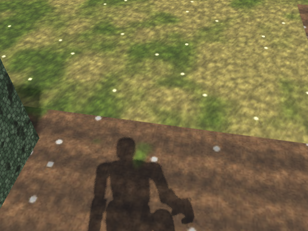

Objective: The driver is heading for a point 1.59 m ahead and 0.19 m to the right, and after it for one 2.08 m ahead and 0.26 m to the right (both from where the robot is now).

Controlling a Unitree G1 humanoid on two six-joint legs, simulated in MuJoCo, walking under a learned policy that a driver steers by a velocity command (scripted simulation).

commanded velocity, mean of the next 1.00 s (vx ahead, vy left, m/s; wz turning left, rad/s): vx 0.48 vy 0.00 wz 0.00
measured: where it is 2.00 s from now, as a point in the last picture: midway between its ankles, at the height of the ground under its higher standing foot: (172, 134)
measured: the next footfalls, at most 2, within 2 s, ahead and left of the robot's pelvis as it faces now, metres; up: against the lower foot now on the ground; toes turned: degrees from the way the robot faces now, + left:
left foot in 0.18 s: +0.20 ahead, +0.13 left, +0.00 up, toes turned +2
right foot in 0.60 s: +0.51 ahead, -0.08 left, -0.15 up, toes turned -1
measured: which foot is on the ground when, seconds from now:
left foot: up 0.00-0.16, down 0.18-0.60, up 0.62-1.00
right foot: down 0.00-0.20, up 0.22-0.58, down 0.60-1.00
